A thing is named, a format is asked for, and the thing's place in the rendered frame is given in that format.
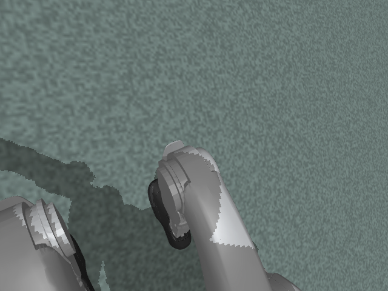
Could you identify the right robot hand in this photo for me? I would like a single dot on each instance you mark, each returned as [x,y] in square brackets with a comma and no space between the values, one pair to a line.
[280,283]

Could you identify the left robot foot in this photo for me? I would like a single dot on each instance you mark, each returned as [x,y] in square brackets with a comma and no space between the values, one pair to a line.
[81,264]

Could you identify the right robot foot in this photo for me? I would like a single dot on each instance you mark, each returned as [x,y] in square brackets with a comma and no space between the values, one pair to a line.
[161,214]

